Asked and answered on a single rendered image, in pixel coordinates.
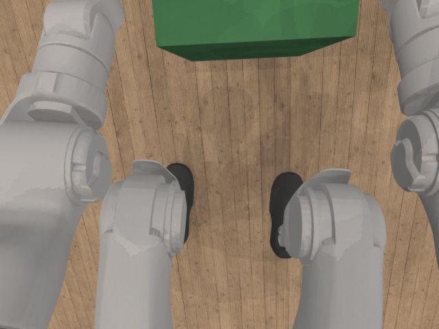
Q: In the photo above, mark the carton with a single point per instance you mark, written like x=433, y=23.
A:
x=203, y=30

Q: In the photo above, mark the robot left forearm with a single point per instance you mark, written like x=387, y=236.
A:
x=72, y=65

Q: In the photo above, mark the left robot foot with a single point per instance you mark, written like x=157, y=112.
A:
x=185, y=179

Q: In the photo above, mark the right robot upper arm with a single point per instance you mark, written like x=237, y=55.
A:
x=415, y=163

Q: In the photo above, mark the left robot upper arm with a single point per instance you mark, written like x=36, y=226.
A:
x=49, y=173

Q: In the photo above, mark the right robot thigh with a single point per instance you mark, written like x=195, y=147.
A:
x=330, y=230

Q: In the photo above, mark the robot right forearm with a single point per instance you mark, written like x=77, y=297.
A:
x=414, y=31

